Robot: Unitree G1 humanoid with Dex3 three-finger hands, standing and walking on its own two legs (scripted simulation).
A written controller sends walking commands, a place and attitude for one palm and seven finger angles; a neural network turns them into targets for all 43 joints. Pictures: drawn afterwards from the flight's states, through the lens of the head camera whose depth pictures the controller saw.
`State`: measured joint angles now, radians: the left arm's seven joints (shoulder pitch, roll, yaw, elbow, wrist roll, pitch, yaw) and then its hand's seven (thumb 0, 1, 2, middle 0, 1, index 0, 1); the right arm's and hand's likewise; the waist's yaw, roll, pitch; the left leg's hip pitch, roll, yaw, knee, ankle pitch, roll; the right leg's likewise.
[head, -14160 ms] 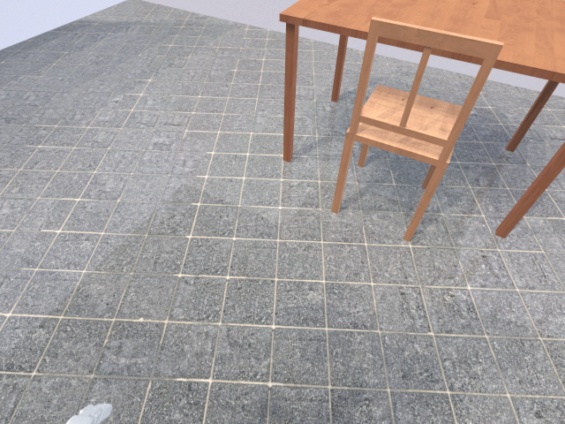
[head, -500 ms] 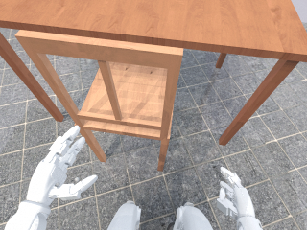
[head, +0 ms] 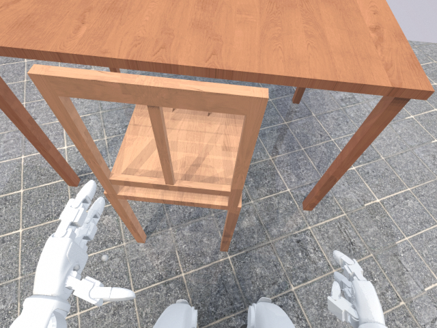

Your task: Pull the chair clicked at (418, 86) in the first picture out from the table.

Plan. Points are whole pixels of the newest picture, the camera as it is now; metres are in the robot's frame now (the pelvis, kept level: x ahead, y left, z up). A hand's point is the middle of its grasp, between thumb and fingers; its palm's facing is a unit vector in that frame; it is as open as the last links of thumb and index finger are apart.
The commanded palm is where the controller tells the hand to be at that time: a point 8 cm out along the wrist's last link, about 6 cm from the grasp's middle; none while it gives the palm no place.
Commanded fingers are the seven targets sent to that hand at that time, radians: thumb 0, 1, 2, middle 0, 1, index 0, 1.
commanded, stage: raise the hand toward the chair's back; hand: left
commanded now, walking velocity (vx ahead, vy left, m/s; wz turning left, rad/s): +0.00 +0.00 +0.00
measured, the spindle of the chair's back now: (163, 150) +0.45 +0.14 +0.01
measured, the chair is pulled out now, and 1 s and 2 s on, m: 0.00 0.00 0.00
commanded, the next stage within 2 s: aim the fingers beside a spindle in 0.90 s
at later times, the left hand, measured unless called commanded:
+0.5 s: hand (94, 237) +0.25 +0.21 +0.05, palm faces -0.03 -1.00 -0.05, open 16.9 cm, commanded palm +0.23 +0.27 +0.05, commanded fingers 0.00 -0.50 0.30 -0.06 -0.08 -0.06 -0.08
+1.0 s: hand (108, 240) +0.25 +0.19 +0.05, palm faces -0.02 -1.00 -0.05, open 16.9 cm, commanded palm +0.23 +0.25 +0.05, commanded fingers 0.00 -0.50 0.30 -0.06 -0.08 -0.06 -0.08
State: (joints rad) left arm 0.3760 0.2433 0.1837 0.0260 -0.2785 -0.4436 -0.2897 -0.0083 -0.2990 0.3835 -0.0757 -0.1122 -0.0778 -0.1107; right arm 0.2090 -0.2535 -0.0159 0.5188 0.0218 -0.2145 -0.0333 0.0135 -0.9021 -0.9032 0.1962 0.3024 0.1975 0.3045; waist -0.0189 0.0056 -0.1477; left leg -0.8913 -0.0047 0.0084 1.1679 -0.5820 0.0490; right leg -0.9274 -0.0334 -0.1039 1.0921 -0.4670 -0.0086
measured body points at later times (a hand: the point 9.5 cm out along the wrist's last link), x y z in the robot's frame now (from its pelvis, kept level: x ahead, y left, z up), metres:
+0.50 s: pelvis +0.01 +0.01 +0.01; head +0.09 +0.02 +0.45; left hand +0.25 +0.27 +0.05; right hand +0.18 -0.23 -0.07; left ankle -0.01 +0.08 -0.65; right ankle +0.03 -0.12 -0.65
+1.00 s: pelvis +0.01 -0.01 +0.01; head +0.08 +0.00 +0.45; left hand +0.24 +0.24 +0.05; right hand +0.18 -0.25 -0.07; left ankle -0.01 +0.08 -0.65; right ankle +0.03 -0.12 -0.65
